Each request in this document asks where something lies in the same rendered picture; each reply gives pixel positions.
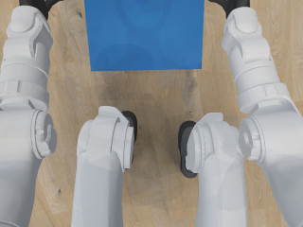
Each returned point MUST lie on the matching left robot shin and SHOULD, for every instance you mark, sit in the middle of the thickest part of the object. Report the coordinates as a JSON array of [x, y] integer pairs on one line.
[[85, 129]]

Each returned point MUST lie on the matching right robot shin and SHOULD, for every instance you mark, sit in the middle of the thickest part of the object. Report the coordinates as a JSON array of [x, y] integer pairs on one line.
[[213, 117]]

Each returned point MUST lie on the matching robot left hand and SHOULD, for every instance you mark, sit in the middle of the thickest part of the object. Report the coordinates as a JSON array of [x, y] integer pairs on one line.
[[43, 6]]

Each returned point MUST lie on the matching robot left upper arm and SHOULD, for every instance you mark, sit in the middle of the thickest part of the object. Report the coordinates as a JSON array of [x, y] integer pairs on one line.
[[26, 137]]

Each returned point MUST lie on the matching robot right hand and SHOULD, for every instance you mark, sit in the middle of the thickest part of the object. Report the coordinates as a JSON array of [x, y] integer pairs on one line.
[[229, 5]]

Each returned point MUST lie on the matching robot right upper arm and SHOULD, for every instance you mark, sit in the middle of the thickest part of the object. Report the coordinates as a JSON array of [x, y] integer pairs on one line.
[[275, 141]]

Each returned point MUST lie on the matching right robot forearm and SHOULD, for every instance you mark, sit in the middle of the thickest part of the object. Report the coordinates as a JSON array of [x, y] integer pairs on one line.
[[252, 66]]

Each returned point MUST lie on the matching left robot forearm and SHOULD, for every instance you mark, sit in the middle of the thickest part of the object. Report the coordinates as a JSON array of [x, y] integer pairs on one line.
[[25, 65]]

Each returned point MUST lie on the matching carton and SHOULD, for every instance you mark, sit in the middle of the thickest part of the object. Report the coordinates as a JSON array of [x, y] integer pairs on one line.
[[134, 35]]

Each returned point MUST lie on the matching robot shin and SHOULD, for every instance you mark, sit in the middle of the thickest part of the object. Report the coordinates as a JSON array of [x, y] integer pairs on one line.
[[85, 129], [213, 117]]

